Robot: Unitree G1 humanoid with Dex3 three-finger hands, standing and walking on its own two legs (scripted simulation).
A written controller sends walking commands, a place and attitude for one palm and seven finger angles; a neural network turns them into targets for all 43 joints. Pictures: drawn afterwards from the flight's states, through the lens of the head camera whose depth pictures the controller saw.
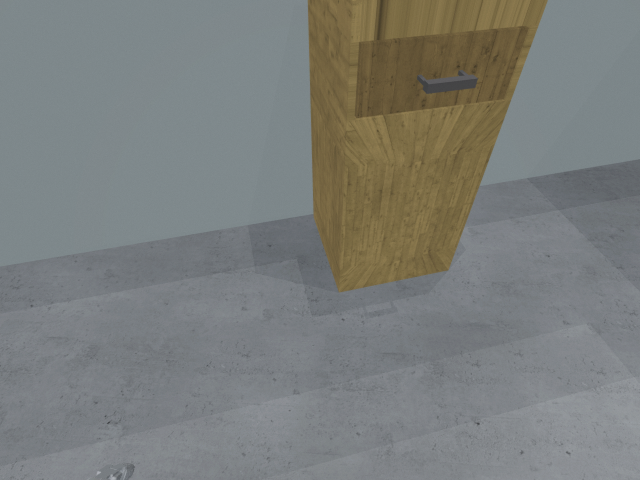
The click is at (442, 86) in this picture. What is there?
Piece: drawer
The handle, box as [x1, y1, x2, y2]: [417, 70, 477, 93]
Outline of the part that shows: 477,78 473,75 468,75 462,70 459,70 459,75 455,77 426,80 421,75 417,76 417,79 423,85 423,89 426,93 474,87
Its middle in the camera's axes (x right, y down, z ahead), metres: +0.30 -0.38 +0.93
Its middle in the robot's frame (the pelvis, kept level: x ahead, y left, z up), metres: +0.97 -0.25 +0.07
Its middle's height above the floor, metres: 0.84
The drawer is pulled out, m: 0.00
